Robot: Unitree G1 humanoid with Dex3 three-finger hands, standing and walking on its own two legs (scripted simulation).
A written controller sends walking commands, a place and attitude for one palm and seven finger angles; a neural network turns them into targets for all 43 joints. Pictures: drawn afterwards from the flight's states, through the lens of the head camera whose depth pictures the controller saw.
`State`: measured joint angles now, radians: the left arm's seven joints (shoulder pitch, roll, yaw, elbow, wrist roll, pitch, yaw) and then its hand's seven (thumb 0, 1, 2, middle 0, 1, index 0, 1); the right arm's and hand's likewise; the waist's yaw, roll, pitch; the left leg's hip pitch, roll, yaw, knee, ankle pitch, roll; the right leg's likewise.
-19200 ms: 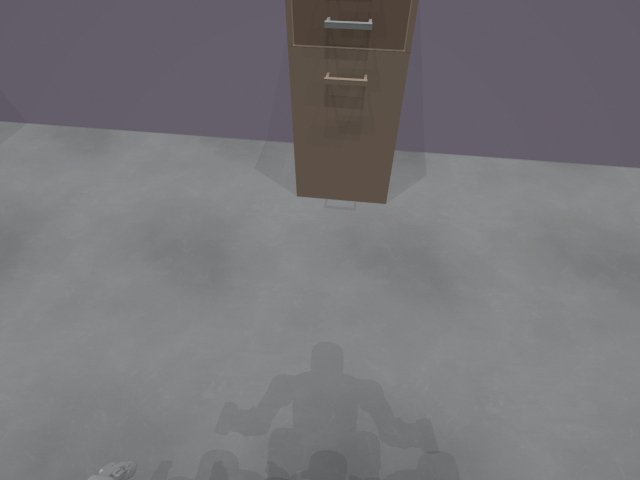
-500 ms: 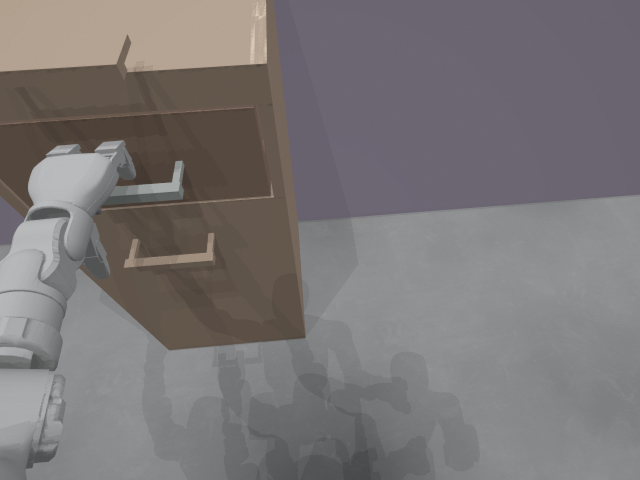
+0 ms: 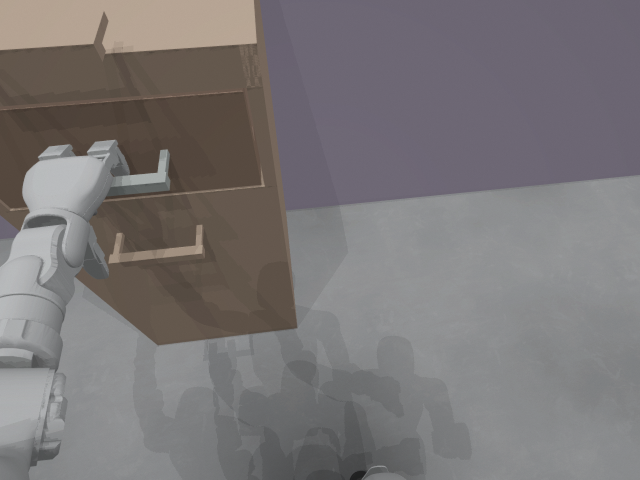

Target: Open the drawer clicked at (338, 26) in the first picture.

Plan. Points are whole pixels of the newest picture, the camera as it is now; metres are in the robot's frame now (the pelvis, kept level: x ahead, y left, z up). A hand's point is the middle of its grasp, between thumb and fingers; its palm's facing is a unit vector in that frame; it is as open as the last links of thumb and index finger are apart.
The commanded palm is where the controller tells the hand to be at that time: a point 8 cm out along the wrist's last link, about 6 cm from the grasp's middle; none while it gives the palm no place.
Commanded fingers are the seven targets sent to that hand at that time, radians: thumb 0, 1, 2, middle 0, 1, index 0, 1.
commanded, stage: lower the fingers behind the handle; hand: left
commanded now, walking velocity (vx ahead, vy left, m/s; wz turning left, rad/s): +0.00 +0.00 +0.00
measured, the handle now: (110, 174) +0.49 +0.30 +0.06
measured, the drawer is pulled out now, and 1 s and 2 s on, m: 0.00 0.00 0.02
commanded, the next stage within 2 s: close the thumb around the handle in 0.66 s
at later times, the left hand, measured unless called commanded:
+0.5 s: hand (100, 216) +0.44 +0.31 +0.03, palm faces -0.05 -0.01 -1.00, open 13.8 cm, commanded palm +0.42 +0.30 +0.09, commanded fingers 0.00 -0.50 0.30 -0.30 -1.20 -0.30 -1.20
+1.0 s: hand (102, 219) +0.44 +0.30 +0.03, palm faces -0.05 +0.00 -1.00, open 12.2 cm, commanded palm +0.41 +0.30 +0.09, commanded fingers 0.00 0.23 0.61 -0.35 -1.28 -0.35 -1.28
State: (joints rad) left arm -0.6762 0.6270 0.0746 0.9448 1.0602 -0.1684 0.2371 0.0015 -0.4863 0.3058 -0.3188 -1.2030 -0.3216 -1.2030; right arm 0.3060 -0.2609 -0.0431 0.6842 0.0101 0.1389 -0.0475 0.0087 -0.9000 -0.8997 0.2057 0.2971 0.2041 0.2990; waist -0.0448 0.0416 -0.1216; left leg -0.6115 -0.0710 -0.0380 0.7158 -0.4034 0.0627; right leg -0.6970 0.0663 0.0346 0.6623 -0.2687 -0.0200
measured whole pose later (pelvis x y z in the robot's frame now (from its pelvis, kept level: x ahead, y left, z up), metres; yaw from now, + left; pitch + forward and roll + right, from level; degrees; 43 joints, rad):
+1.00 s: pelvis +0.00 +0.00 +0.00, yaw +0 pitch +19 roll -2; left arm -0.65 0.60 0.06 0.93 1.06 -0.15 0.27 0.00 -0.23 0.41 -0.32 -1.23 -0.34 -1.23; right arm 0.30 -0.27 -0.05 0.68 0.00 0.15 -0.03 0.01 -0.90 -0.90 0.21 0.30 0.20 0.30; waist -0.04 0.05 -0.14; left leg -0.65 -0.07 -0.04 0.76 -0.43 0.06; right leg -0.73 0.07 0.03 0.70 -0.29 -0.02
